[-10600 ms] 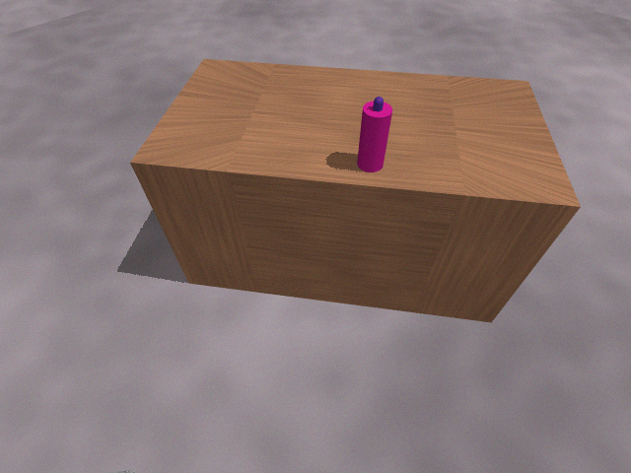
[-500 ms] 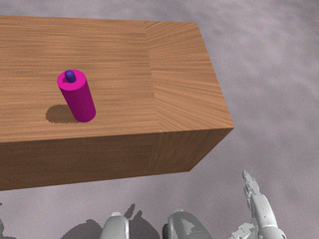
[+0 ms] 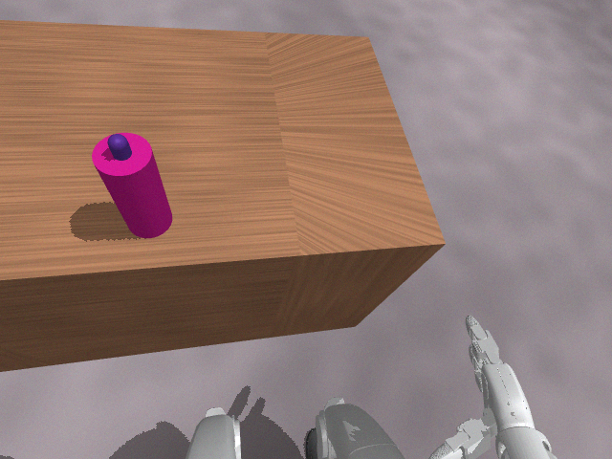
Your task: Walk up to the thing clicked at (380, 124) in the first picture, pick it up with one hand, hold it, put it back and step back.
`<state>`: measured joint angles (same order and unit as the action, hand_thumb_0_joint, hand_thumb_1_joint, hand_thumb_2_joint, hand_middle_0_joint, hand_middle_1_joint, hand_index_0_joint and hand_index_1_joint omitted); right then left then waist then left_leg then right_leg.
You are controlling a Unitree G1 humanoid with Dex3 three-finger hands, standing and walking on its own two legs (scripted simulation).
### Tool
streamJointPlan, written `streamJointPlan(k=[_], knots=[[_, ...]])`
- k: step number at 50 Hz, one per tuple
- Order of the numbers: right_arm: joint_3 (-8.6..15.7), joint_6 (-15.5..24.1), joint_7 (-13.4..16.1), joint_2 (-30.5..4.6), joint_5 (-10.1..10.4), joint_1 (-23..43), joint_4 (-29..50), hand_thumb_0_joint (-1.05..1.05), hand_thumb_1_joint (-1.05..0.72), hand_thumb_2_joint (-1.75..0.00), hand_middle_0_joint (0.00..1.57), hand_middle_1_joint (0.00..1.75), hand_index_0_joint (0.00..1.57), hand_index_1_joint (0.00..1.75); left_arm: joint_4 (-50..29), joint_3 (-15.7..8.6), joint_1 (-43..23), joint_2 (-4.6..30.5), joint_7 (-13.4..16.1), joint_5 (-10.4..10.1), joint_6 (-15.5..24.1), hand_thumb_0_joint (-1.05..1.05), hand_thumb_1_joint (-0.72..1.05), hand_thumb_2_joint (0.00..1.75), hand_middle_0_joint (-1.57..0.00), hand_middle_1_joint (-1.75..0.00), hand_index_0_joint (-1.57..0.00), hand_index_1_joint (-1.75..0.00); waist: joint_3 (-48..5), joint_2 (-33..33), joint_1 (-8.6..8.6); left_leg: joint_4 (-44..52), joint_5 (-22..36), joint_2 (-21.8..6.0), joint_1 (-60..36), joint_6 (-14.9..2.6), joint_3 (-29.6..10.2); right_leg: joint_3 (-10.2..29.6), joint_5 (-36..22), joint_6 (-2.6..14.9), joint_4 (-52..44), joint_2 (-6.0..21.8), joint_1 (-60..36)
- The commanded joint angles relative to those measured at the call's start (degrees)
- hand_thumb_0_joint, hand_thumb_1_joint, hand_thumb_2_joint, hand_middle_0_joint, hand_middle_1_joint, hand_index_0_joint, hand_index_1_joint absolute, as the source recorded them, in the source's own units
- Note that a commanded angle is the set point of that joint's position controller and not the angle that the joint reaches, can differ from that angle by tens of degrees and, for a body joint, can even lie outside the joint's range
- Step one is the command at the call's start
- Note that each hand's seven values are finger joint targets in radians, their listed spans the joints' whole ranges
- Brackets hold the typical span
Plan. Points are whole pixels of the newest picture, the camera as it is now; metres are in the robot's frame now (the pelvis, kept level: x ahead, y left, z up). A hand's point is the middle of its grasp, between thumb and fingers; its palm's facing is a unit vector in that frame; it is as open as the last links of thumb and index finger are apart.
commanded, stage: go down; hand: left
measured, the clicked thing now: (135, 185) +0.48 +0.20 +0.00
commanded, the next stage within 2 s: approach in 0.96 s
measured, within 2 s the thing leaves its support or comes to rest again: neither
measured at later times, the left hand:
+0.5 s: hand out of the picture +0.43 +0.39 +0.09, palm faces +0.23 -0.97 +0.02, open 17.5 cm
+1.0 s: hand out of the picture +0.42 +0.39 +0.09, palm faces +0.23 -0.97 +0.01, open 17.4 cm
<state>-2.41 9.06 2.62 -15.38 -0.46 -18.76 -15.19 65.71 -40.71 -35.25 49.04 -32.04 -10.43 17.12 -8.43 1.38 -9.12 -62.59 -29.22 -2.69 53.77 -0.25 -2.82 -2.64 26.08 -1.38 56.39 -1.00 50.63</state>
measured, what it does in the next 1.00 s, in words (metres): stands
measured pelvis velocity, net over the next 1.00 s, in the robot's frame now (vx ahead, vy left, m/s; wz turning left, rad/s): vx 0.00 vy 0.01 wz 0.00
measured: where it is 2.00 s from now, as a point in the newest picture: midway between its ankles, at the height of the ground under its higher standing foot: outside the picture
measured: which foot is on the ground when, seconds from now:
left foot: down 0.00-1.00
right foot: down 0.00-1.00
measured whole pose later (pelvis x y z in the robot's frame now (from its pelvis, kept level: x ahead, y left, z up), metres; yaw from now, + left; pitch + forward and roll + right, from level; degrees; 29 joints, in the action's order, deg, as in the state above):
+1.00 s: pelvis +0.00 +0.01 +0.00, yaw +0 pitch +21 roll -5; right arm -1.4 8.6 2.1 -16.4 -0.3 -20.3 -13.3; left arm 67.4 -40.1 -38.4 52.0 -31.6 -9.2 14.9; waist -8.4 1.1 -9.7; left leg -62.9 -29.2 -2.5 54.4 -0.9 -2.7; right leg -2.4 25.6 -1.9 55.9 -0.9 50.9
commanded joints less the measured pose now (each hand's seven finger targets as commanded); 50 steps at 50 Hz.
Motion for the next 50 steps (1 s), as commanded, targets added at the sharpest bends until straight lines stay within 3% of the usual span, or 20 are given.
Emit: streamJointPlan(k=[1,6,7,8,10,17,19,22,23,25,27,30,31,34,36,38,39,43,47,50], knots=[[5.12,2.82,0.34,-9.70,0.40,-2.47,7.63,0.00,0.54,-0.05,0.05,0.05,0.05,0.05,-10.84,-1.93,-16.12,22.32,-0.45,-1.61,3.07,0.00,-0.58,0.10,-0.05,-0.05,-0.04,-0.06,-21.91,-15.95,1.78,7.16,30.85,0.56,-23.09,0.61,-0.80,-0.35,-17.24,3.01,-4.35,-0.68,-4.10],[6.29,2.92,0.05,-10.75,0.23,-2.19,9.14,0.00,0.54,-0.05,0.05,0.05,0.05,0.05,-11.58,-2.38,-18.58,23.48,-0.26,-1.31,3.13,0.00,-0.59,0.09,-0.05,-0.05,-0.05,-0.06,-23.21,-16.58,1.02,6.74,31.24,0.27,-23.95,0.84,-1.18,-0.62,-17.36,3.01,-4.03,-0.80,-3.31],[4.99,2.75,-0.08,-9.50,0.16,-2.61,8.11,0.00,0.54,-0.05,0.05,0.05,0.05,0.05,-11.61,-2.53,-18.61,23.61,-0.26,-1.43,3.13,0.00,-0.60,0.10,-0.05,-0.05,-0.05,-0.06,-23.49,-17.44,1.67,6.63,32.72,0.20,-24.22,0.79,-1.12,-0.65,-17.76,2.99,-3.90,-0.77,-3.04],[6.25,2.66,0.07,-10.31,0.20,-1.56,8.43,0.00,0.54,-0.05,0.05,0.05,0.05,0.05,-11.38,-2.30,-19.29,23.36,-0.38,-1.47,3.34,0.00,-0.58,0.10,-0.05,-0.05,-0.05,-0.06,-23.00,-17.25,0.90,6.72,30.87,0.20,-23.56,0.86,-1.32,-0.63,-16.52,3.03,-4.01,-0.79,-2.41],[7.11,3.07,0.18,-11.64,0.29,0.45,10.76,0.00,0.55,-0.05,0.05,0.05,0.05,0.05,-11.60,-3.12,-19.63,25.39,0.09,-0.86,3.46,0.00,-0.57,0.10,-0.05,-0.05,-0.04,-0.06,-23.46,-16.44,1.15,7.16,28.30,0.41,-22.83,0.79,-1.28,-0.50,-15.64,3.07,-3.98,-0.80,-3.57],[6.56,2.73,0.56,-11.25,-0.14,-2.06,9.67,0.00,0.54,-0.05,0.05,0.05,0.05,0.05,-9.64,-2.57,-21.47,26.28,0.51,0.05,3.43,0.00,-0.57,0.09,-0.06,-0.05,-0.05,-0.06,-24.95,-17.39,0.21,6.71,27.12,0.51,-22.64,0.67,-1.02,-0.23,-15.67,3.13,-4.01,-0.79,-3.68],[5.72,2.66,0.45,-10.51,0.06,-1.76,9.72,0.00,0.54,-0.05,0.05,0.05,0.05,0.05,-9.28,-2.87,-21.46,27.19,0.60,0.23,3.27,0.00,-0.58,0.09,-0.06,-0.05,-0.05,-0.06,-23.30,-17.41,0.91,7.33,23.87,0.78,-20.64,0.55,-0.82,-0.12,-13.83,3.19,-4.05,-0.75,-3.78],[5.98,2.70,0.48,-10.98,0.15,-1.13,11.13,0.00,0.55,-0.05,0.05,0.05,0.05,0.05,-9.05,-2.59,-22.58,27.14,0.46,-0.03,3.25,0.00,-0.56,0.09,-0.05,-0.05,-0.05,-0.06,-23.51,-16.89,0.57,7.45,22.92,0.63,-20.46,0.59,-0.97,-0.31,-13.09,3.19,-4.04,-0.93,-3.34],[6.59,2.66,0.61,-11.48,0.12,-2.17,9.97,0.00,0.55,-0.05,0.05,0.05,0.05,0.05,-8.65,-2.70,-22.69,27.75,0.38,0.09,3.09,0.00,-0.56,0.09,-0.05,-0.05,-0.05,-0.06,-23.57,-17.73,0.32,7.38,23.73,0.48,-21.29,0.80,-1.15,-0.47,-13.25,3.20,-3.98,-1.00,-2.68],[5.09,2.58,0.22,-10.34,0.16,-1.85,10.67,0.00,0.54,-0.05,0.05,0.05,0.05,0.05,-8.04,-2.11,-22.39,27.03,0.35,0.28,2.77,0.00,-0.54,0.09,-0.05,-0.04,-0.05,-0.05,-23.68,-18.17,0.94,7.36,26.70,0.27,-22.19,1.17,-1.54,-0.78,-13.66,3.41,-3.52,-1.10,-1.67],[6.99,2.68,0.55,-12.26,0.11,-1.18,11.72,0.00,0.55,-0.05,0.05,0.05,0.05,0.05,-7.42,-2.10,-21.27,26.65,0.22,0.14,2.58,0.00,-0.55,0.09,-0.05,-0.04,-0.04,-0.06,-24.01,-17.69,0.95,7.45,28.09,-0.02,-23.23,1.36,-1.82,-1.00,-13.77,3.42,-3.42,-1.38,-1.60],[6.04,2.66,0.18,-11.24,-0.07,-2.20,10.57,0.00,0.55,-0.05,0.05,0.05,0.05,0.05,-9.17,-2.18,-21.78,26.30,-0.06,-0.12,2.32,0.00,-0.53,0.11,-0.05,-0.05,-0.04,-0.06,-26.09,-19.74,1.31,6.71,33.04,-0.30,-25.63,1.71,-2.03,-1.14,-16.02,3.43,-3.10,-1.22,-1.50],[6.10,2.75,0.26,-11.16,-0.03,-1.86,11.07,0.00,0.55,-0.05,0.05,0.05,0.05,0.05,-8.98,-1.29,-20.73,24.62,-0.08,-0.12,2.09,0.00,-0.54,0.11,-0.05,-0.04,-0.04,-0.06,-26.41,-19.07,1.30,6.68,34.34,-0.39,-26.49,1.63,-2.01,-1.17,-16.51,3.36,-3.22,-1.32,-1.46],[6.15,2.70,0.27,-11.55,-0.05,-2.22,12.52,0.00,0.55,-0.05,0.05,0.05,0.05,0.05,-10.63,-2.11,-20.50,24.82,-0.05,-0.37,1.79,0.00,-0.54,0.09,-0.05,-0.04,-0.04,-0.05,-27.67,-16.88,1.17,6.29,35.61,-0.17,-26.30,1.28,-1.68,-1.06,-18.86,3.11,-3.76,-1.26,-3.97],[6.15,2.35,0.22,-11.41,-0.15,-3.73,10.70,0.00,0.55,-0.05,0.05,0.05,0.05,0.05,-12.67,-0.87,-22.30,23.41,-0.11,-0.71,1.95,0.00,-0.54,0.11,-0.05,-0.06,-0.04,-0.07,-26.26,-17.70,0.97,6.69,34.59,-0.04,-26.27,1.34,-1.56,-1.02,-18.24,3.17,-3.85,-1.20,-3.20],[7.39,2.19,0.30,-12.45,-0.15,-3.53,11.45,0.00,0.55,-0.05,0.05,0.05,0.05,0.05,-13.62,-3.54,-21.58,27.60,0.89,-0.13,1.73,0.00,-0.52,0.11,-0.05,-0.05,-0.04,-0.06,-26.87,-18.24,1.64,6.74,33.95,0.20,-26.44,1.29,-1.32,-0.83,-17.87,3.12,-4.15,-1.03,-3.78],[8.02,2.23,0.36,-13.04,-0.11,-3.56,11.52,0.00,0.55,-0.05,0.05,0.05,0.05,0.05,-12.52,-2.52,-20.53,26.24,1.04,0.22,1.48,0.00,-0.52,0.11,-0.05,-0.05,-0.04,-0.06,-25.35,-17.91,1.53,7.34,32.89,0.13,-26.16,1.48,-1.41,-0.91,-17.21,3.21,-4.20,-1.15,-3.63],[6.82,1.80,0.09,-11.19,0.36,-4.10,10.96,0.00,0.55,-0.05,0.05,0.05,0.05,0.05,-12.96,-3.56,-18.96,25.40,1.33,-0.34,1.13,0.00,-0.50,0.10,-0.05,-0.05,-0.04,-0.06,-23.48,-16.59,2.31,8.31,29.55,0.54,-24.37,1.09,-1.02,-0.72,-15.93,3.24,-4.87,-1.02,-4.85],[6.17,2.21,0.00,-10.50,0.47,-1.69,10.43,0.00,0.55,-0.05,0.05,0.05,0.05,0.05,-8.65,-0.50,-18.72,21.84,0.24,-0.17,0.79,0.00,-0.52,0.09,-0.05,-0.05,-0.05,-0.05,-19.19,-13.44,1.12,8.29,24.73,0.85,-19.49,0.35,-0.74,-0.40,-14.49,3.07,-5.18,-1.01,-3.92],[4.78,2.57,0.14,-9.44,0.58,-0.37,11.02,0.00,0.55,-0.05,0.05,0.05,0.05,0.05,-8.32,-1.38,-19.92,22.95,-0.35,-1.13,1.59,0.00,-0.57,0.08,-0.05,-0.05,-0.05,-0.06,-20.50,-13.51,1.16,7.59,23.69,1.26,-18.15,-0.12,-0.17,0.15,-15.26,2.91,-4.88,-0.62,-5.37]])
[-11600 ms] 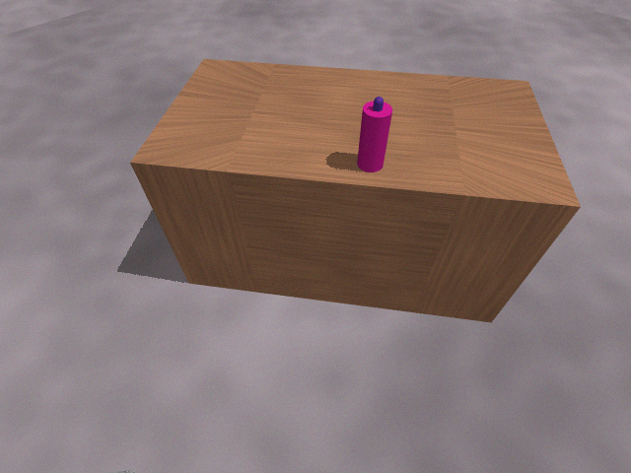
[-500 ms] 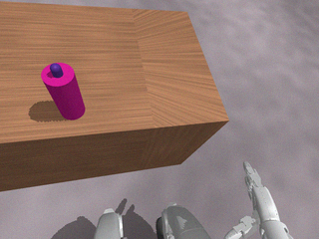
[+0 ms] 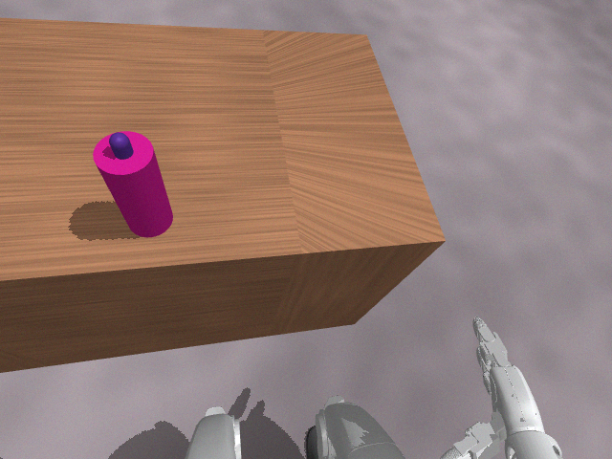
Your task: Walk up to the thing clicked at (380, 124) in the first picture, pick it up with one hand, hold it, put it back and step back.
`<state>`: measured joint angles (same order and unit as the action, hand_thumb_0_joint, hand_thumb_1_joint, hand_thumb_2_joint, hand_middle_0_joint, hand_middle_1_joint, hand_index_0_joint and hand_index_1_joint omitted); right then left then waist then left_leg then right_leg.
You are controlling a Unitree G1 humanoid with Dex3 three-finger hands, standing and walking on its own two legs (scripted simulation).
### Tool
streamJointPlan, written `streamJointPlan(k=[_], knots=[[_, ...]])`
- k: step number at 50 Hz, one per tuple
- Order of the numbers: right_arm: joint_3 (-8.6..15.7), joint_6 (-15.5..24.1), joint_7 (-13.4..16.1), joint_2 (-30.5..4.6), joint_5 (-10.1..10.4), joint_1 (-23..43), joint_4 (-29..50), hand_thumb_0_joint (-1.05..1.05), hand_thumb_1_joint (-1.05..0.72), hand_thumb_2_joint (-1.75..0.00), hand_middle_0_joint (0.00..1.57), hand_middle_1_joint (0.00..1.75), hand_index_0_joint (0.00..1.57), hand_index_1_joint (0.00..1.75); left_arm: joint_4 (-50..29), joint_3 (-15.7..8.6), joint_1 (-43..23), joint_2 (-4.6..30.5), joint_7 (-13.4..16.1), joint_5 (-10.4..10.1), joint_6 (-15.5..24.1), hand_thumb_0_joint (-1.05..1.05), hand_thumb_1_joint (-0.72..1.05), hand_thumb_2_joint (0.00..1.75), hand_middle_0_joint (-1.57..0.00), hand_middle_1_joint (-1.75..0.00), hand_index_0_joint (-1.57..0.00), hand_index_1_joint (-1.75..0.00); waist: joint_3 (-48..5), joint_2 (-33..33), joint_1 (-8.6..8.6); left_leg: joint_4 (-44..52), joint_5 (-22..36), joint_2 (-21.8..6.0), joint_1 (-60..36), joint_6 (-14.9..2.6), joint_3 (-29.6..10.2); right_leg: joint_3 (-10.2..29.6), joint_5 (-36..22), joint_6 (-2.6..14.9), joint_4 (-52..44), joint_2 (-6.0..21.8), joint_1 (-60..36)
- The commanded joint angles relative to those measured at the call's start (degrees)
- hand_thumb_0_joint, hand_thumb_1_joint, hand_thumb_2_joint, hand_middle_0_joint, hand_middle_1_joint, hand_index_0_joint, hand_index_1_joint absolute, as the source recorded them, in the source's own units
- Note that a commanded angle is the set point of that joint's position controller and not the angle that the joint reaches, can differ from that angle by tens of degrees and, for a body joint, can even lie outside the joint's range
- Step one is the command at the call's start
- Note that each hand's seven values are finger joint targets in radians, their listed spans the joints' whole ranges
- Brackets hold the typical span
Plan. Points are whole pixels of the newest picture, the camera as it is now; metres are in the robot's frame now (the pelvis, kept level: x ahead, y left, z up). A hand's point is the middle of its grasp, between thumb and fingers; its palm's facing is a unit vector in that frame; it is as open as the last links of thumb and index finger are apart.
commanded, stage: approach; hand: left
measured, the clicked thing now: (136, 183) +0.48 +0.19 +0.00
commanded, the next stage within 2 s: close in in 0.40 s
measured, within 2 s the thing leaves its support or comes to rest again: neither
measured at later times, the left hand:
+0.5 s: hand (66, 197) +0.47 +0.28 -0.02, palm faces +0.11 -0.99 +0.07, open 17.5 cm
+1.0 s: hand (122, 184) +0.49 +0.22 -0.03, palm faces +0.19 -0.98 +0.01, open 17.5 cm
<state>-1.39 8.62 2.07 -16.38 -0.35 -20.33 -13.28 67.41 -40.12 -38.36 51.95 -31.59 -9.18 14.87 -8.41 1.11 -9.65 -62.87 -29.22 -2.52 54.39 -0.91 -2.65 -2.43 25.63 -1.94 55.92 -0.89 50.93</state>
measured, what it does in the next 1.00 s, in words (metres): stands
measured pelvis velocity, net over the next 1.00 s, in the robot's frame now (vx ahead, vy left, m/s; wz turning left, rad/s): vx -0.02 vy -0.01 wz -0.02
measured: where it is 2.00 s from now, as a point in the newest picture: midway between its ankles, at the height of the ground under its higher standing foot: outside the picture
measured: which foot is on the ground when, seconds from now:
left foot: down 0.00-1.00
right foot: down 0.00-1.00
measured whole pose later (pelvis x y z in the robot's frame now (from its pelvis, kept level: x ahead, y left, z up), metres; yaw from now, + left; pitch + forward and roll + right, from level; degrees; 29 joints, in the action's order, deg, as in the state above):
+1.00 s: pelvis -0.02 -0.01 -0.05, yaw -1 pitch +27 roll -5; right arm 0.9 2.3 -2.3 -15.2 -3.9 -21.2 4.1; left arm 70.0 -28.3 -48.2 33.8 -7.3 -3.2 27.0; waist -8.6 0.5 -14.5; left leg -75.1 -32.0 -2.7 70.4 -0.4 -2.6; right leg -2.0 29.1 -1.6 69.9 -1.1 68.1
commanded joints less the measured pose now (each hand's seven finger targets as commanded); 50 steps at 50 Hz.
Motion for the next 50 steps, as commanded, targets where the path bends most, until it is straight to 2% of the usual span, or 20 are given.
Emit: streamJointPlan(k=[1,4,5,6,8,10,11,15,19,24,25,28,32,34,36,38,39,40,47,50], knots=[[5.12,3.32,0.88,-10.26,0.39,1.61,10.83,0.00,0.55,-0.05,0.05,0.05,0.05,0.05,-10.85,-1.61,-18.10,19.79,-1.15,-2.58,4.19,0.00,-0.58,0.08,-0.05,-0.05,-0.05,-0.05,-22.40,-12.85,0.97,7.64,24.70,0.92,-20.44,0.60,-0.52,-0.06,-15.40,3.43,-4.37,-0.73,-5.46],[4.70,3.18,0.94,-10.24,0.08,-0.60,11.29,0.00,0.58,-0.04,0.05,0.05,0.05,0.05,-11.22,-2.71,-19.12,22.36,-0.94,-1.95,4.72,0.00,-0.52,0.08,-0.05,-0.05,-0.03,-0.07,-24.60,-14.45,0.97,7.19,27.00,0.82,-23.06,1.03,-0.95,-0.42,-15.62,3.49,-4.11,-0.75,-4.84],[5.18,3.23,0.89,-10.63,-0.01,-1.85,11.41,0.00,0.58,-0.04,0.05,0.05,0.05,0.05,-10.64,-0.71,-19.26,20.18,-0.97,-1.64,4.77,0.00,-0.53,0.08,-0.05,-0.04,-0.03,-0.06,-24.86,-14.88,0.30,7.02,27.50,0.90,-23.72,1.27,-0.87,-0.48,-16.41,3.51,-3.93,-0.76,-4.66],[3.76,2.99,0.69,-9.40,-0.16,-1.83,10.20,0.00,0.57,-0.04,0.05,0.05,0.05,0.05,-11.53,-1.27,-20.09,20.92,-0.68,-1.58,5.06,0.00,-0.53,0.08,-0.05,-0.04,-0.03,-0.06,-24.48,-15.59,0.91,6.68,27.84,0.91,-22.77,1.35,-0.99,-0.46,-16.40,3.55,-3.56,-0.69,-4.12],[5.36,2.96,0.71,-10.68,-0.22,-2.59,10.21,0.00,0.57,-0.04,0.05,0.05,0.05,0.05,-10.97,-1.09,-19.63,20.19,-0.18,-1.42,5.38,0.00,-0.55,0.08,-0.05,-0.04,-0.03,-0.06,-23.92,-15.68,-0.10,6.50,28.33,0.40,-24.36,1.65,-1.58,-0.87,-15.26,3.62,-3.08,-0.98,-1.17],[3.38,3.17,0.26,-8.95,-0.33,-1.72,11.89,0.00,0.58,-0.04,0.05,0.05,0.05,0.05,-9.45,1.03,-19.75,16.13,0.04,-1.72,5.71,0.00,-0.53,0.07,-0.05,-0.03,-0.04,-0.05,-23.68,-14.82,-0.73,5.67,27.90,0.32,-23.83,1.48,-1.53,-0.83,-14.84,3.57,-2.88,-0.98,0.03],[4.91,3.25,0.31,-9.91,-0.41,-2.33,11.78,0.00,0.58,-0.04,0.05,0.05,0.05,0.05,-8.85,2.45,-19.89,14.13,0.21,-1.69,5.87,0.00,-0.54,0.08,-0.05,-0.04,-0.04,-0.06,-23.00,-14.87,-1.81,5.21,27.80,0.24,-23.44,1.46,-1.39,-0.83,-15.29,3.57,-2.55,-0.97,0.91],[4.10,3.23,-0.29,-9.12,-0.69,-1.47,11.86,0.00,0.59,-0.04,0.05,0.05,0.05,0.05,-7.22,5.92,-21.05,8.75,1.67,-1.65,7.16,0.00,-0.53,0.09,-0.05,-0.03,-0.03,-0.05,-20.75,-15.25,-2.37,3.85,24.53,0.06,-20.34,1.54,-1.54,-0.87,-12.78,3.85,-0.94,-0.87,5.07],[5.34,3.13,-0.49,-10.67,-1.23,-1.56,16.10,0.00,0.59,-0.04,0.05,0.05,0.05,0.05,-8.61,6.68,-24.31,6.88,5.02,-1.21,9.38,0.00,-0.54,0.09,-0.04,-0.04,-0.03,-0.06,-22.14,-15.29,-3.53,2.40,21.91,-0.36,-18.66,1.87,-2.26,-1.09,-11.18,4.04,1.24,-1.07,7.45],[7.52,2.28,-1.30,-11.63,-2.44,-5.19,20.60,0.00,0.56,-0.05,0.05,0.05,0.05,0.05,-13.03,6.51,-30.05,6.45,10.75,0.51,12.92,0.00,-0.56,0.08,-0.05,-0.04,-0.04,-0.06,-30.92,-18.06,-4.67,-1.72,29.97,-0.51,-21.34,2.52,-2.81,-1.10,-15.23,4.00,4.94,-1.39,8.04],[6.90,2.37,-1.57,-11.14,-2.55,-4.15,21.85,0.00,0.55,-0.05,0.05,0.05,0.05,0.05,-13.58,7.49,-31.00,4.75,11.67,0.57,13.58,0.00,-0.58,0.08,-0.05,-0.04,-0.04,-0.06,-31.72,-19.50,-4.62,-2.07,31.78,-0.74,-21.90,2.87,-3.20,-1.34,-15.60,4.05,5.69,-1.48,8.72],[8.54,1.43,-2.18,-11.88,-3.31,-5.35,21.63,0.00,0.56,-0.05,0.05,0.05,0.05,0.05,-13.72,5.34,-32.11,7.97,15.45,2.31,15.02,0.00,-0.50,0.07,-0.04,-0.03,-0.03,-0.04,-33.82,-22.69,-3.38,-2.97,33.67,-0.63,-21.93,3.11,-3.37,-1.08,-16.01,4.16,7.25,-1.62,9.01],[8.98,-1.06,-3.29,-10.50,-4.31,-4.21,22.17,0.00,0.54,-0.05,0.05,0.05,0.05,0.05,-16.30,4.48,-32.86,9.13,21.01,5.93,15.64,0.00,-0.51,0.08,-0.05,-0.03,-0.04,-0.04,-36.61,-25.95,-1.48,-3.55,30.38,0.16,-19.08,2.47,-2.32,-0.31,-15.64,4.39,8.65,-1.70,6.88],[8.60,-1.93,-3.74,-9.81,-4.45,-2.78,23.34,0.00,0.54,-0.05,0.05,0.05,0.05,0.05,-16.72,5.14,-31.84,6.36,22.96,6.34,15.59,0.00,-0.50,0.06,-0.05,-0.03,-0.05,-0.03,-36.84,-25.94,-0.91,-3.01,29.31,0.00,-18.46,2.53,-2.56,-0.46,-14.73,4.57,8.93,-1.94,6.33],[7.54,-2.61,-3.91,-8.08,-4.13,-2.48,23.12,0.00,0.54,-0.05,0.05,0.05,0.05,0.05,-13.50,8.62,-30.06,-0.47,23.32,5.86,15.02,0.00,-0.49,0.06,-0.06,-0.03,-0.05,-0.04,-34.78,-22.47,-2.55,-3.52,28.13,0.02,-15.38,1.92,-2.31,-0.38,-15.29,4.29,8.46,-2.07,5.62],[8.46,-2.88,-3.50,-9.09,-3.90,-0.96,24.92,0.00,0.54,-0.05,0.05,0.05,0.05,0.05,-10.43,8.12,-27.53,-0.94,23.55,6.05,14.54,0.00,-0.51,0.04,-0.06,-0.03,-0.06,-0.03,-33.63,-17.04,-3.56,-3.74,25.38,0.14,-9.69,1.05,-1.73,0.03,-16.81,3.83,8.12,-2.02,1.90],[7.71,-2.89,-3.59,-8.34,-3.72,-0.64,25.89,0.00,0.54,-0.05,0.05,0.05,0.05,0.05,-9.85,10.14,-28.39,-3.72,23.28,5.98,14.51,0.00,-0.52,0.03,-0.06,-0.03,-0.06,-0.03,-32.70,-14.40,-4.41,-3.61,23.53,0.17,-7.25,0.66,-1.53,0.19,-16.72,3.66,7.68,-2.01,1.16],[8.62,-3.21,-3.39,-9.15,-3.61,-0.68,25.61,0.00,0.54,-0.05,0.05,0.05,0.05,0.05,-8.61,8.32,-28.17,-1.18,23.60,6.14,14.55,0.00,-0.54,0.03,-0.06,-0.03,-0.06,-0.03,-31.70,-13.45,-4.36,-3.49,20.93,0.35,-4.41,0.39,-1.21,0.52,-15.88,3.43,7.62,-1.76,0.39],[10.56,-3.51,-3.21,-9.84,-3.16,-7.06,27.30,0.00,0.56,-0.04,0.05,0.05,0.05,0.05,-9.56,12.10,-32.50,-6.03,24.13,5.69,16.32,0.00,-0.52,0.03,-0.05,-0.04,-0.06,-0.02,-31.11,-10.61,-7.70,-3.50,17.58,0.88,-7.51,-0.04,-0.45,0.86,-14.76,2.79,6.52,-1.65,2.65],[8.14,-3.78,-3.74,-7.74,-3.05,-9.09,27.01,0.00,0.55,-0.05,0.05,0.05,0.05,0.05,-10.79,13.70,-33.62,-7.73,24.45,6.03,16.84,0.00,-0.52,0.04,-0.05,-0.03,-0.07,-0.02,-30.59,-12.52,-7.90,-4.15,19.97,1.28,-9.11,0.15,-0.27,0.85,-16.64,2.83,6.70,-1.42,3.68]])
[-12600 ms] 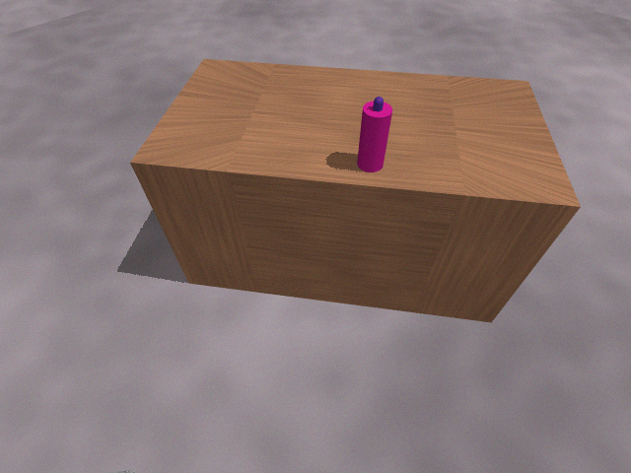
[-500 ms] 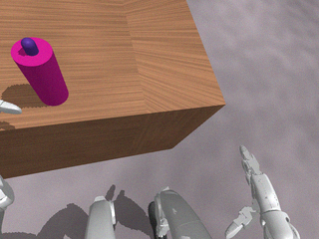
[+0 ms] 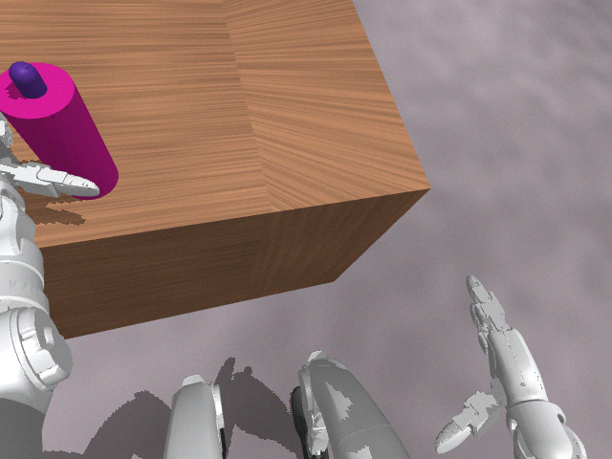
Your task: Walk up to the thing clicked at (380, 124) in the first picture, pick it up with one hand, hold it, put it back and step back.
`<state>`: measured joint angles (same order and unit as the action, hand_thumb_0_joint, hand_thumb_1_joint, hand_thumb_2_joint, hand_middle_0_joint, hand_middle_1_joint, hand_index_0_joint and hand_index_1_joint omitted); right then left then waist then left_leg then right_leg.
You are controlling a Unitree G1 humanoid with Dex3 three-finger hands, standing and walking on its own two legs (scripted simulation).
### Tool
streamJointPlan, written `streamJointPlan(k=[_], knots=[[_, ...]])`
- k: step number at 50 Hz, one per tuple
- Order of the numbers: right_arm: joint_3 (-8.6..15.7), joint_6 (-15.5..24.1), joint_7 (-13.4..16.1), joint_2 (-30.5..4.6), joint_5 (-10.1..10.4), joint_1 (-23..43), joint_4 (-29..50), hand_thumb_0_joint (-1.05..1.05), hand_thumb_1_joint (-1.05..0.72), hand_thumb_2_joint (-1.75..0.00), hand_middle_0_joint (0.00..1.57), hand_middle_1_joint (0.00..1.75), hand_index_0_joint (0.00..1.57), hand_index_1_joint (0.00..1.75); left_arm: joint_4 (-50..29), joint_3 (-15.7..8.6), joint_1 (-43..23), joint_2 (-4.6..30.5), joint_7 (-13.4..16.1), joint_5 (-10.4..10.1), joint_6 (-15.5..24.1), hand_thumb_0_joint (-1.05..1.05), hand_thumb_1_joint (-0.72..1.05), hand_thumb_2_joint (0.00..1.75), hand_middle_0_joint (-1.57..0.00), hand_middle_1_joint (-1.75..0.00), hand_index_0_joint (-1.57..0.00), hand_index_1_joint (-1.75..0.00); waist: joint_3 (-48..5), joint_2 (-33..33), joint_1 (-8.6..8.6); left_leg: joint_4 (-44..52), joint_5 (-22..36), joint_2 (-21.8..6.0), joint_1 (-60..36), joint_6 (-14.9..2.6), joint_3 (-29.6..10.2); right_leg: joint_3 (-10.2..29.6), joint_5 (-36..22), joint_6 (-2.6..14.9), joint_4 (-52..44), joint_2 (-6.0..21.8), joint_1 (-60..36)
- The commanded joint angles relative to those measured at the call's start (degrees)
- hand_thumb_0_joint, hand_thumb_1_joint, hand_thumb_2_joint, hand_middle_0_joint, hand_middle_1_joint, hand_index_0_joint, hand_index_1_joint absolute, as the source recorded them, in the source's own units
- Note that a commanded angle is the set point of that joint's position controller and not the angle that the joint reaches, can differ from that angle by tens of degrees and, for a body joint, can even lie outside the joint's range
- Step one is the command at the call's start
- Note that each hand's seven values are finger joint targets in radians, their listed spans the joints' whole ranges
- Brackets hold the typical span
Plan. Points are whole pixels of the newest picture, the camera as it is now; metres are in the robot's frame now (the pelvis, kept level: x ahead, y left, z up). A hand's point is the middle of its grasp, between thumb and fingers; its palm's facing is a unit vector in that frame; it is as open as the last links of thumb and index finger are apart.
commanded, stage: rest palm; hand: left
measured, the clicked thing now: (62, 133) +0.50 +0.21 +0.04
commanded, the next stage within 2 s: close in 0.08 s
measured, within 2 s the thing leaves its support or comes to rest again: leaves its support in 1.40 s
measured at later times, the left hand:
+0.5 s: hand (74, 127) +0.53 +0.21 +0.01, palm faces +0.20 -0.98 +0.01, open 16.3 cm
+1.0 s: hand (69, 140) +0.51 +0.21 +0.01, palm faces +0.20 -0.98 -0.01, open 9.9 cm
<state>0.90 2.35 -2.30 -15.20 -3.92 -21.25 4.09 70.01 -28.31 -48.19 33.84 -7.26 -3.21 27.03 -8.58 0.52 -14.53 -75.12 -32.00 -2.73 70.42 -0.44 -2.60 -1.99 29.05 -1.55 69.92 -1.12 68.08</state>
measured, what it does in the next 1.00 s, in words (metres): stands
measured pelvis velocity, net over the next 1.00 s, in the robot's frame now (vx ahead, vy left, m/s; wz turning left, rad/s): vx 0.00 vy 0.00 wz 0.00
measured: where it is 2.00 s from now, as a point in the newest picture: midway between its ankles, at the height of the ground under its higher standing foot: outside the picture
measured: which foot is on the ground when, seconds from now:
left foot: down 0.00-1.00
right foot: down 0.00-1.00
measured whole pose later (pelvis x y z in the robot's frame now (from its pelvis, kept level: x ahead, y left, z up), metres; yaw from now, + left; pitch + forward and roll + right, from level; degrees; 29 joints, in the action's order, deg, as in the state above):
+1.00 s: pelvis +0.00 +0.00 +0.00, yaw +0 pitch +27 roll -5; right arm 1.0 0.1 -3.6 -14.7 -4.1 -22.4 6.1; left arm 67.3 -25.5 -46.1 29.9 -2.3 -1.7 29.3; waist -8.4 0.6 -15.3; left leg -74.6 -32.2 -2.6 69.3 -0.3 -2.8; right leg -2.2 29.3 -1.5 69.2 -1.1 66.8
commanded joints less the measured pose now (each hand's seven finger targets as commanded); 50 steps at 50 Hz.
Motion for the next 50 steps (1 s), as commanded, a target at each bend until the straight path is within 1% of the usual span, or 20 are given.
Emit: streamJointPlan(k=[1,2,6,7,10,14,17,19,20,23,26,29,32,36,38,40,44,46,48,50], knots=[[6.21,2.43,0.65,-9.61,0.49,-7.85,10.10,0.00,0.55,-0.05,0.05,0.05,0.05,0.05,-13.50,1.60,-23.77,11.07,0.26,0.24,4.76,0.00,-0.54,0.04,-0.06,-0.03,-0.07,-0.03,-30.18,-12.67,-2.69,8.49,23.79,1.40,-26.38,0.05,-0.61,0.01,-19.98,2.64,-7.22,-1.24,-12.85],[7.22,2.06,0.57,-10.04,0.36,-8.60,7.63,0.00,0.55,-0.05,0.05,0.05,0.05,0.05,-14.09,1.19,-24.06,12.40,0.61,0.45,4.86,0.00,-0.54,0.04,-0.06,-0.03,-0.07,-0.03,-29.14,-14.90,-2.70,8.28,23.97,1.31,-26.64,0.26,-0.84,-0.06,-19.08,2.81,-6.91,-1.15,-11.41],[6.22,2.03,-0.04,-9.08,-0.21,-4.32,8.31,0.00,0.54,-0.05,0.05,0.05,0.05,0.05,-15.28,2.00,-26.15,11.57,2.46,1.41,5.22,0.00,-0.61,0.04,-0.09,-0.01,-0.08,-0.02,-27.74,-19.49,-1.33,8.95,22.99,1.07,-28.02,1.03,-1.22,-0.37,-16.11,3.31,-6.51,-1.03,-8.68],[7.33,1.99,-0.05,-10.13,-0.43,-3.57,9.19,0.00,0.54,-0.05,0.05,0.05,0.05,0.05,-14.65,2.23,-25.86,10.73,2.91,1.62,5.18,0.00,-0.61,0.04,-0.09,0.00,-0.08,-0.01,-29.00,-19.77,-1.72,9.16,24.24,0.50,-30.09,1.42,-2.05,-0.89,-15.61,3.54,-6.16,-1.26,-7.54],[6.41,1.89,-0.29,-9.03,-0.82,-2.65,8.05,0.00,0.53,-0.05,0.05,0.05,0.05,0.05,-14.40,3.67,-26.32,8.43,3.65,1.94,5.49,0.00,-0.56,0.00,-0.18,-0.05,-0.16,-0.05,-29.05,-20.48,-1.42,9.19,23.44,0.31,-29.99,1.58,-2.30,-1.15,-14.46,3.70,-5.99,-1.41,-6.92],[6.56,1.83,0.01,-10.55,-0.63,0.16,15.21,0.00,0.52,-0.05,0.05,0.05,0.05,0.05,-11.11,1.10,-26.54,13.20,4.65,2.84,5.83,0.00,-0.58,0.07,-0.33,-0.17,-0.33,-0.17,-32.39,-16.18,-2.83,8.76,22.41,0.35,-26.71,0.91,-2.37,-0.88,-16.46,3.35,-5.86,-1.56,-11.36],[8.04,0.97,0.29,-10.83,-0.60,-3.79,11.30,0.00,0.52,-0.05,0.05,0.05,0.05,0.05,-8.70,0.49,-27.15,12.54,4.97,2.12,6.20,0.00,-0.56,0.09,-0.38,-0.22,-0.39,-0.22,-29.65,-14.10,-3.82,8.49,19.32,0.78,-22.66,0.26,-1.76,-0.30,-15.93,2.98,-6.01,-1.45,-11.52],[7.44,1.32,0.13,-11.07,-0.40,-2.66,14.59,0.00,0.51,-0.05,0.05,0.05,0.05,0.05,-7.47,-0.85,-26.48,13.90,4.79,1.81,6.42,0.00,-0.56,0.11,-0.42,-0.25,-0.42,-0.25,-30.27,-12.03,-4.55,7.82,19.87,0.84,-21.36,-0.20,-1.61,-0.18,-17.31,2.68,-5.91,-1.50,-12.40],[8.01,1.21,0.18,-11.36,-0.46,-4.60,13.51,0.00,0.51,-0.05,0.05,0.05,0.05,0.05,-8.05,-0.39,-26.97,13.67,4.49,1.99,6.56,0.00,-0.55,0.12,-0.43,-0.27,-0.44,-0.26,-30.73,-12.79,-4.82,7.83,20.46,0.77,-23.05,-0.06,-1.69,-0.22,-17.52,2.77,-5.68,-1.56,-11.61],[6.11,1.17,-0.35,-9.12,-0.44,-4.93,13.84,0.00,0.51,-0.05,0.05,0.05,0.05,0.05,-7.87,1.86,-26.67,10.63,3.96,2.68,6.61,0.00,-0.51,0.16,-0.47,-0.30,-0.47,-0.30,-31.95,-15.18,-4.37,7.00,23.65,1.05,-24.04,0.13,-1.36,-0.15,-19.41,2.91,-4.91,-1.38,-11.14],[7.59,1.07,-0.23,-10.78,-0.41,-4.41,14.89,0.00,0.51,-0.05,0.05,0.05,0.05,0.05,-10.50,1.87,-27.02,11.65,3.77,2.62,6.13,0.00,-0.47,0.24,-0.55,-0.39,-0.55,-0.39,-34.07,-16.25,-3.66,7.27,23.80,1.03,-26.26,0.34,-1.21,0.03,-19.06,2.99,-5.71,-1.46,-12.03],[7.52,0.38,-0.13,-10.62,0.00,-4.91,13.93,0.00,0.51,-0.05,0.05,0.05,0.05,0.05,-12.42,0.24,-25.28,14.70,4.11,2.59,5.21,0.00,-0.45,0.31,-0.63,-0.47,-0.63,-0.48,-34.28,-17.58,-1.38,7.98,24.86,1.21,-25.79,0.49,-0.67,0.33,-19.98,3.10,-5.91,-1.26,-14.58],[7.71,0.07,-0.16,-10.65,0.01,-3.31,13.76,0.00,0.50,-0.05,0.05,0.05,0.05,0.05,-12.90,-1.24,-23.13,13.76,4.59,1.71,4.91,0.00,-0.38,0.40,-0.73,-0.58,-0.74,-0.58,-34.00,-17.07,-0.71,8.10,27.05,0.96,-26.27,0.70,-0.94,-0.05,-20.71,3.29,-5.70,-1.48,-14.42],[6.95,0.19,-0.23,-9.09,0.03,-3.56,12.30,0.00,0.50,-0.05,0.05,0.05,0.05,0.05,-13.78,1.24,-21.43,9.70,4.94,2.02,5.21,0.00,-0.27,0.53,-0.87,-0.73,-0.88,-0.73,-30.91,-15.02,-1.30,9.00,23.75,0.94,-24.84,0.37,-0.83,-0.18,-18.86,3.15,-6.49,-1.51,-14.18],[7.02,0.17,-0.17,-9.68,0.03,-2.17,12.94,0.00,0.51,-0.05,0.05,0.05,0.05,0.05,-14.71,-0.45,-20.48,11.69,4.94,1.92,5.69,0.00,-0.22,0.57,-0.94,-0.79,-0.95,-0.79,-31.22,-14.60,-0.20,9.85,23.30,0.84,-25.33,0.64,-1.18,-0.49,-17.97,3.21,-6.56,-1.65,-14.65],[7.11,0.20,-0.26,-9.46,0.03,-3.64,12.32,0.00,0.51,-0.05,0.05,0.05,0.05,0.05,-13.29,1.56,-20.22,7.77,4.47,1.14,5.92,0.00,-0.15,0.63,-1.01,-0.86,-1.02,-0.85,-29.51,-13.60,-1.60,10.07,24.40,0.36,-26.01,0.89,-1.73,-1.05,-18.16,3.28,-6.50,-1.89,-13.16],[7.59,0.24,-0.21,-9.81,-0.01,-5.51,9.51,0.00,0.51,-0.05,0.05,0.05,0.05,0.05,-12.39,1.74,-19.21,7.62,4.32,1.04,5.99,0.00,-0.04,0.74,-1.11,-0.97,-1.12,-0.96,-28.25,-13.43,-2.17,9.28,25.47,0.55,-25.95,0.59,-1.50,-0.82,-19.37,3.10,-6.36,-1.79,-11.96],[6.23,0.83,-0.42,-8.76,0.09,-3.09,14.62,0.00,0.51,-0.05,0.05,0.05,0.05,0.05,-14.83,4.12,-20.69,3.80,4.18,0.90,6.27,0.00,0.03,0.78,-1.17,-1.02,-1.18,-1.01,-32.77,-13.20,-2.31,9.16,25.80,0.84,-28.05,0.43,-1.13,-0.62,-20.83,2.94,-6.54,-1.56,-14.36],[7.40,0.24,-0.23,-9.52,0.16,-6.60,10.81,0.00,0.51,-0.05,0.05,0.05,0.05,0.05,-14.12,3.88,-20.31,5.74,4.43,1.22,6.09,0.00,0.03,0.92,-1.24,-1.14,-1.24,-1.14,-29.88,-13.46,-2.22,9.39,24.33,1.05,-27.42,0.37,-0.82,-0.25,-19.43,2.90,-7.03,-1.40,-13.38],[6.48,0.41,-0.30,-9.36,0.09,-4.47,11.43,0.00,0.51,-0.05,0.05,0.05,0.05,0.05,-13.99,1.34,-20.66,9.26,4.78,1.17,6.46,0.00,0.03,1.01,-1.31,-1.23,-1.32,-1.23,-30.06,-14.15,-1.22,9.05,24.65,1.16,-26.05,0.43,-0.65,-0.11,-20.21,2.85,-6.78,-1.25,-14.33]])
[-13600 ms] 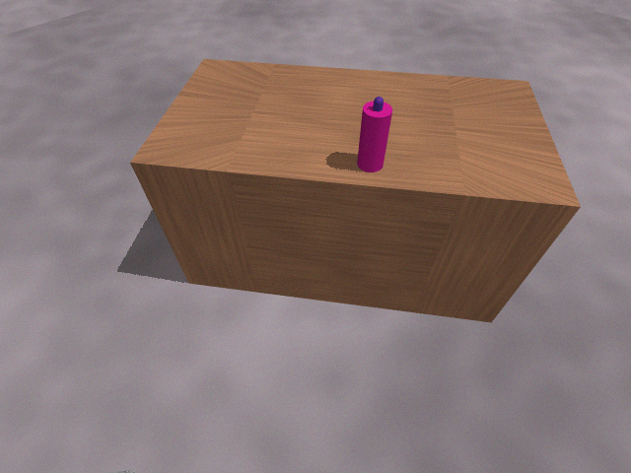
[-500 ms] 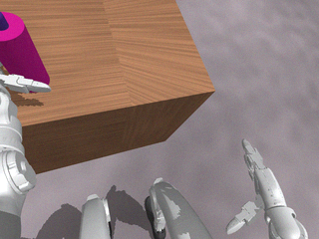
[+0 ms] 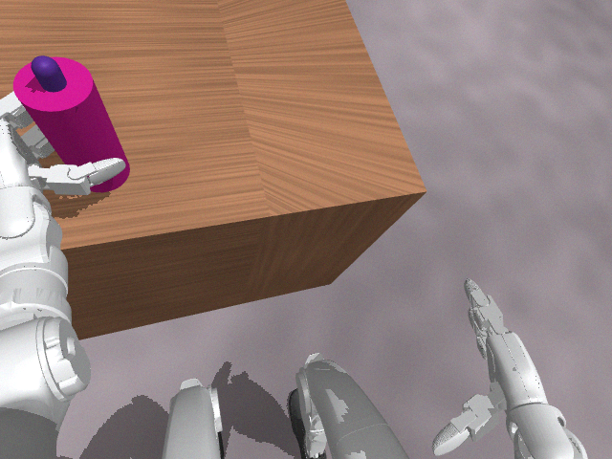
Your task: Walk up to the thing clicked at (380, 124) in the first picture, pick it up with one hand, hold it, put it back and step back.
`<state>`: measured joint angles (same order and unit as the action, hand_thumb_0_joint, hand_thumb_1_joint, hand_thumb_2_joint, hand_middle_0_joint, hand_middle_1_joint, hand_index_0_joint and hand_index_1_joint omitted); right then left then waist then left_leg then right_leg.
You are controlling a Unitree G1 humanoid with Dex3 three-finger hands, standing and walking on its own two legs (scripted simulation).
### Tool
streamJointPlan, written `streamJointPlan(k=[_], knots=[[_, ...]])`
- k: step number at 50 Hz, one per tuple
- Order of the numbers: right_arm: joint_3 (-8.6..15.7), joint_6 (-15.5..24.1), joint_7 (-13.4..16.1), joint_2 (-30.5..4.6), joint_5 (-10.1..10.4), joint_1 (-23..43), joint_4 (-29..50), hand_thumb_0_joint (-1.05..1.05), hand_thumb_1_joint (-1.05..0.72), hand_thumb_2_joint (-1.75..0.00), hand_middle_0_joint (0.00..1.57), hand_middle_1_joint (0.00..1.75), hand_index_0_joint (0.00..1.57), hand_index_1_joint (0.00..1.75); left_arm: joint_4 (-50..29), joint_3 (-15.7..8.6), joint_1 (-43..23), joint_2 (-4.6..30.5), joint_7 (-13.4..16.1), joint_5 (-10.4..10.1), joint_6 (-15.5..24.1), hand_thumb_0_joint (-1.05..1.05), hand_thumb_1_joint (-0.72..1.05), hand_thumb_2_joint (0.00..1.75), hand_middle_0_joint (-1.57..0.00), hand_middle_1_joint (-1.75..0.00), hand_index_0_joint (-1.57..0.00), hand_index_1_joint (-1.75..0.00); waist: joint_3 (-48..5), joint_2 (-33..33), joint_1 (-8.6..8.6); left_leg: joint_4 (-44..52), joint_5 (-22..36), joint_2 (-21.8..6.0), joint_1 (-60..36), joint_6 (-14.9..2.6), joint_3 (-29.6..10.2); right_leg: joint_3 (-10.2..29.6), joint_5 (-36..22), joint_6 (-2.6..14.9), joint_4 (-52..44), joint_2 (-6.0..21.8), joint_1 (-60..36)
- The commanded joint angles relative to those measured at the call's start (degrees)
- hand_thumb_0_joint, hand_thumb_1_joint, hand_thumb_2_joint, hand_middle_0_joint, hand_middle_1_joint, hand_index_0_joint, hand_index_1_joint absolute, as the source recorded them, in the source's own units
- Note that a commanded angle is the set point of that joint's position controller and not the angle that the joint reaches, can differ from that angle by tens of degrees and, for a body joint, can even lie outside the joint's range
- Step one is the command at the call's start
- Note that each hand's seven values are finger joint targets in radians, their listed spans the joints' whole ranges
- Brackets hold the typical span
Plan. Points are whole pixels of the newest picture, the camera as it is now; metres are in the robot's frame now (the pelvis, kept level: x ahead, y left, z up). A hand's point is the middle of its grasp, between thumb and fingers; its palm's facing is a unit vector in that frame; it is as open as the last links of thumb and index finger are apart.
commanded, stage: settle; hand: left
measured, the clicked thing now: (78, 126) +0.51 +0.19 +0.04
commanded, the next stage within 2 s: lift in 1.14 s
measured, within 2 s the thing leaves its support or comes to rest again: leaves its support in 0.40 s
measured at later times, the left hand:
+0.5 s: hand (72, 136) +0.51 +0.20 +0.03, palm faces +0.19 -0.98 -0.01, open 10.5 cm
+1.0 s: hand (51, 117) +0.51 +0.21 +0.07, palm faces +0.18 -0.98 -0.02, open 10.5 cm
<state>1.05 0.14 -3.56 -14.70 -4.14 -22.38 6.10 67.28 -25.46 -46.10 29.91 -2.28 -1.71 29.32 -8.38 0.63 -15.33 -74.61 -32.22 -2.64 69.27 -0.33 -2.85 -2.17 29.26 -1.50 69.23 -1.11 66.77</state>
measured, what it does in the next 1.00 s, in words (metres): stands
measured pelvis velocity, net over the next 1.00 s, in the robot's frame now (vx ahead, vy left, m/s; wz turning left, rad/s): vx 0.00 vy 0.00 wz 0.00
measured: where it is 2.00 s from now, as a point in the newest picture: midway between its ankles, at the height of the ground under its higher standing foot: outside the picture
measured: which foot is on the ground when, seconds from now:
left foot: down 0.00-1.00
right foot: down 0.00-1.00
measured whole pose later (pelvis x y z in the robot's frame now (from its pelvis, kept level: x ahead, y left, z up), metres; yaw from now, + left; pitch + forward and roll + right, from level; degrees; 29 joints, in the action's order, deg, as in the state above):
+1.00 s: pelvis +0.00 +0.00 +0.03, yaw +0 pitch +22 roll -4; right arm 1.1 -0.9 -2.1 -14.1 -3.1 -22.3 2.7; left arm 64.0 -23.7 -45.4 27.5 -2.5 -2.3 24.2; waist -7.1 0.3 -13.0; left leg -67.0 -29.9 -2.6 59.4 -0.4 -1.6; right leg -1.1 26.9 -1.6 62.1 -1.0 57.4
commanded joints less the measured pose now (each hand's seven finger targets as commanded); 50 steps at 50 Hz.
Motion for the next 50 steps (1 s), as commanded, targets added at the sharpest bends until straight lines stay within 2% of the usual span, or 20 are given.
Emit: streamJointPlan(k=[1,4,6,7,8,14,16,17,18,21,23,25,30,31,33,35,38,42,47,50], knots=[[6.08,2.50,0.85,-9.61,0.18,-4.36,8.07,0.00,0.51,-0.05,0.05,0.05,0.05,0.05,-10.18,-0.74,-22.74,12.07,-0.37,-0.34,4.27,0.00,0.05,1.05,-1.34,-1.27,-1.35,-1.27,-28.96,-13.81,-1.28,8.38,25.35,0.85,-24.93,0.29,-0.66,-0.08,-20.33,2.90,-5.79,-1.34,-11.81],[5.98,2.67,0.50,-9.60,0.12,-2.14,10.34,0.00,0.51,-0.05,0.05,0.05,0.05,0.05,-6.59,-0.23,-21.47,9.44,-0.17,-0.23,4.41,0.00,0.05,1.12,-1.39,-1.34,-1.39,-1.35,-27.50,-12.73,-1.45,8.31,25.41,0.70,-23.64,0.53,-1.26,-0.54,-19.59,3.07,-5.15,-1.52,-10.06],[6.76,2.35,0.43,-10.55,-0.16,-3.45,8.81,0.00,0.51,-0.06,0.05,0.05,0.05,0.05,-8.57,-0.62,-22.64,11.64,-0.03,0.13,4.78,0.00,0.12,1.22,-1.31,-1.34,-1.30,-1.37,-29.29,-15.51,-1.03,8.17,27.34,0.52,-26.07,0.93,-1.49,-0.64,-19.62,3.28,-4.78,-1.53,-9.25],[6.49,2.52,0.38,-10.57,-0.11,-2.07,11.21,0.00,0.51,-0.06,0.05,0.05,0.05,0.05,-12.32,-1.52,-25.02,13.51,-0.22,0.15,5.16,0.00,0.12,1.23,-1.32,-1.36,-1.31,-1.38,-33.65,-17.04,-0.34,8.18,28.63,0.46,-28.19,1.15,-1.60,-0.69,-20.51,3.26,-4.52,-1.59,-10.75],[7.05,2.21,0.28,-10.45,-0.13,-4.39,10.02,0.00,0.51,-0.06,0.05,0.05,0.05,0.05,-8.62,0.19,-22.39,11.14,-0.64,0.38,4.41,0.00,0.12,1.24,-1.34,-1.37,-1.33,-1.39,-32.91,-16.57,-1.01,8.31,28.38,0.48,-28.70,1.10,-1.55,-0.66,-19.92,3.32,-4.79,-1.60,-10.64],[6.16,1.93,0.66,-9.79,0.38,-2.60,12.30,0.00,0.49,-0.06,0.05,0.05,0.05,0.05,-17.19,-1.15,-26.68,13.48,-0.57,-0.73,4.14,0.00,0.05,1.33,-1.42,-1.49,-1.42,-1.52,-36.38,-17.73,0.99,9.65,27.39,0.69,-29.55,1.11,-1.16,-0.14,-20.08,3.27,-5.71,-1.51,-14.49],[6.31,1.67,0.98,-9.28,0.39,-3.32,10.48,0.00,0.50,-0.06,0.05,0.05,0.05,0.05,-16.12,-0.70,-26.43,12.57,-0.07,-1.04,3.63,0.00,0.00,1.36,-1.43,-1.52,-1.43,-1.55,-34.43,-16.26,0.62,10.02,26.62,0.78,-27.65,0.84,-0.73,0.01,-20.93,3.12,-6.08,-1.38,-16.03],[6.47,1.83,1.22,-9.87,0.54,-1.02,12.25,0.00,0.50,-0.07,0.05,0.05,0.05,0.05,-20.81,-3.01,-29.40,16.19,0.54,-1.42,4.13,0.00,0.00,1.38,-1.43,-1.53,-1.43,-1.57,-37.01,-16.24,1.92,10.05,26.36,1.08,-27.87,0.66,-0.32,0.46,-21.80,2.86,-6.45,-1.24,-18.59],[6.68,1.88,1.48,-9.94,0.62,-1.34,13.20,0.00,0.49,-0.07,0.05,0.05,0.05,0.05,-20.83,-3.11,-29.06,16.33,0.90,-1.46,3.82,0.00,-0.02,1.37,-1.43,-1.53,-1.42,-1.57,-39.04,-16.43,1.55,10.01,26.58,1.18,-29.01,0.36,0.13,0.80,-23.06,2.61,-6.87,-1.05,-20.57],[6.07,1.33,1.72,-8.68,0.37,-4.50,8.22,0.00,0.50,-0.07,0.05,0.05,0.05,0.05,-19.19,-1.18,-27.84,13.01,1.40,-1.43,3.50,0.00,-0.04,1.39,-1.42,-1.55,-1.41,-1.58,-32.78,-14.19,0.84,10.41,25.79,1.27,-27.02,0.02,0.40,0.86,-23.12,2.40,-7.70,-1.03,-19.24],[5.78,1.36,1.75,-8.77,0.37,-3.26,7.09,0.00,0.50,-0.07,0.05,0.05,0.05,0.05,-16.70,-0.67,-26.19,13.48,1.61,-0.28,3.07,0.00,-0.02,1.38,-1.41,-1.54,-1.41,-1.57,-30.35,-13.97,1.03,10.95,25.76,1.29,-27.37,0.03,0.38,0.73,-22.74,2.43,-8.31,-1.10,-18.04],[5.08,1.48,1.65,-8.44,0.34,-1.80,9.83,0.00,0.50,-0.06,0.05,0.05,0.05,0.05,-20.76,-0.47,-29.38,14.47,1.51,-0.13,3.27,0.00,-0.04,1.37,-1.41,-1.53,-1.40,-1.56,-33.37,-15.73,0.96,11.52,27.40,1.07,-30.95,0.44,0.07,0.32,-22.64,2.72,-8.37,-1.17,-18.55],[7.65,0.95,1.77,-10.31,0.62,-2.33,8.02,0.00,0.52,-0.06,0.05,0.05,0.05,0.05,-13.76,-0.38,-24.33,11.66,0.61,-1.21,1.00,0.00,-0.07,1.37,-1.38,-1.53,-1.39,-1.55,-30.11,-13.72,1.10,12.76,28.03,0.86,-30.93,0.46,0.06,0.10,-23.05,2.68,-9.80,-1.28,-18.61],[7.32,0.96,1.69,-9.74,0.52,-3.79,5.97,0.00,0.51,-0.06,0.05,0.05,0.05,0.05,-17.24,-0.69,-26.81,12.67,0.82,-1.26,1.10,0.00,-0.06,1.38,-1.39,-1.52,-1.39,-1.55,-29.64,-15.70,1.36,13.05,28.35,0.75,-32.20,0.80,-0.08,-0.02,-22.18,2.87,-9.70,-1.21,-17.32],[5.09,1.09,1.32,-7.45,0.74,-2.35,6.64,0.00,0.52,-0.06,0.05,0.05,0.05,0.05,-16.81,0.97,-27.74,10.20,0.40,-1.27,0.69,0.00,-0.06,1.37,-1.39,-1.51,-1.39,-1.54,-29.09,-15.30,1.57,13.66,27.40,0.71,-32.51,0.86,-0.24,-0.19,-20.56,2.95,-10.34,-1.32,-16.47],[6.29,1.32,1.62,-8.57,0.91,-0.44,8.83,0.00,0.51,-0.06,0.05,0.05,0.05,0.05,-15.88,0.73,-26.76,10.64,0.22,-1.18,0.61,0.00,-0.05,1.38,-1.40,-1.53,-1.40,-1.56,-30.99,-12.69,1.49,14.01,27.58,0.61,-31.98,0.58,-0.20,-0.26,-21.68,2.89,-10.68,-1.38,-19.24],[4.51,1.57,1.83,-7.31,1.07,-0.09,7.97,0.00,0.52,-0.06,0.05,0.05,0.05,0.05,-17.50,1.36,-28.96,10.58,-0.21,-1.87,0.88,0.00,-0.09,1.40,-1.41,-1.55,-1.41,-1.58,-30.24,-12.47,2.35,14.91,24.56,0.91,-30.83,0.38,0.16,0.20,-20.61,2.67,-11.35,-1.17,-20.57],[6.95,1.50,2.31,-9.79,1.03,-1.79,7.45,0.00,0.53,-0.06,0.05,0.05,0.05,0.05,-19.14,-0.96,-28.74,13.86,0.02,-2.11,0.93,0.00,-0.05,1.40,-1.38,-1.54,-1.39,-1.56,-32.90,-13.50,2.59,15.33,26.69,0.77,-34.08,0.63,0.00,0.11,-21.64,2.79,-11.47,-1.10,-21.07],[4.86,1.43,2.13,-7.32,1.28,-2.72,5.60,0.00,0.52,-0.06,0.05,0.05,0.05,0.05,-19.78,0.65,-28.89,11.67,-0.26,-2.25,0.67,0.00,-0.05,1.42,-1.40,-1.55,-1.41,-1.58,-30.68,-13.04,2.34,15.29,29.03,0.82,-34.53,0.48,0.22,0.24,-23.50,2.73,-11.97,-1.00,-21.36],[5.74,1.63,2.24,-8.41,1.33,-1.31,6.46,0.00,0.53,-0.06,0.05,0.05,0.05,0.05,-18.73,-0.13,-27.92,11.93,-0.12,-2.48,0.09,0.00,-0.08,1.42,-1.39,-1.55,-1.40,-1.58,-30.16,-12.18,2.52,15.88,27.09,0.89,-33.80,0.24,0.43,0.43,-22.61,2.62,-12.80,-0.81,-21.78]])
